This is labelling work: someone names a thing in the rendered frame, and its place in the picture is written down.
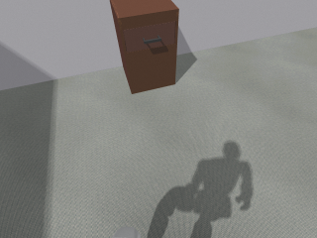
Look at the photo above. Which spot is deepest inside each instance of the handle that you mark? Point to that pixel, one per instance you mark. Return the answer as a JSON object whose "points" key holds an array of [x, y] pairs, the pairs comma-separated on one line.
{"points": [[158, 39]]}

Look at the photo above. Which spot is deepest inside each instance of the cabinet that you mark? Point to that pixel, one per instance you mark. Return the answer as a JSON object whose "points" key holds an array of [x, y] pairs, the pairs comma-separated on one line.
{"points": [[151, 68]]}

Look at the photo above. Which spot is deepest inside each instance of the left robot thigh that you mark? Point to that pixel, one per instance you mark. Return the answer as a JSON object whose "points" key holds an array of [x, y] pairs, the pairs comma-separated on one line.
{"points": [[127, 232]]}

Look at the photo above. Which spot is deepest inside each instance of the drawer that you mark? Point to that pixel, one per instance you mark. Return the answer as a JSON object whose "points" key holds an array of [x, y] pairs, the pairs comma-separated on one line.
{"points": [[133, 37]]}

